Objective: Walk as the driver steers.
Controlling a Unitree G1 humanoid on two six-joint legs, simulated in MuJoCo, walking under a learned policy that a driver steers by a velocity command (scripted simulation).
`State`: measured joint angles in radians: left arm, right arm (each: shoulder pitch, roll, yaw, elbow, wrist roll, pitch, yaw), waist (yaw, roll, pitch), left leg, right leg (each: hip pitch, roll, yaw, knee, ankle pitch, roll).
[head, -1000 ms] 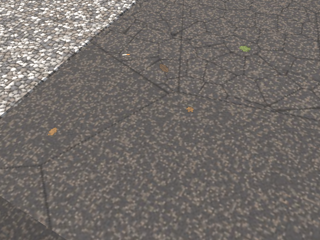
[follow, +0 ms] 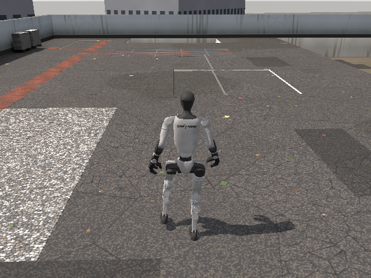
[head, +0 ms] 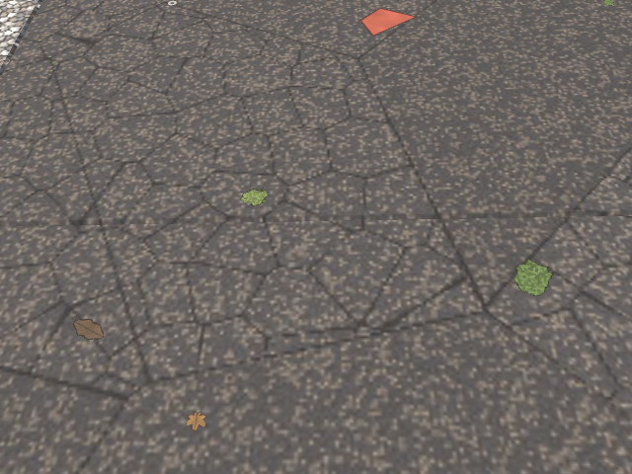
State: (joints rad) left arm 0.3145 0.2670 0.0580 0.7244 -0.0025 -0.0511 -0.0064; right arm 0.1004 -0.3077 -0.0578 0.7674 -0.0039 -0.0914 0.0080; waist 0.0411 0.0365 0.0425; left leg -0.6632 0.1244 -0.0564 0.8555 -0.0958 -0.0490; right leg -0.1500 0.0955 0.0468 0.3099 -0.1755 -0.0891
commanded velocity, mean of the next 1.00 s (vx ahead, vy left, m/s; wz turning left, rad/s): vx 0.44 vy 0.00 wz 0.36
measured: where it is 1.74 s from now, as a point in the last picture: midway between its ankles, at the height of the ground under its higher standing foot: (288, 414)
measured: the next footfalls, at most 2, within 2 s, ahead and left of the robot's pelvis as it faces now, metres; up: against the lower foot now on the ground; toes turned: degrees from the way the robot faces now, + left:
left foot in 0.24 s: +0.33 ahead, +0.16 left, +0.00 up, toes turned +6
right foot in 0.74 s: +0.65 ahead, +0.04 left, +0.00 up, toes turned +26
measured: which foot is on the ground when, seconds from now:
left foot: up 0.00-0.22, down 0.24-0.76, up 0.78-1.00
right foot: down 0.00-0.26, up 0.28-0.72, down 0.74-1.00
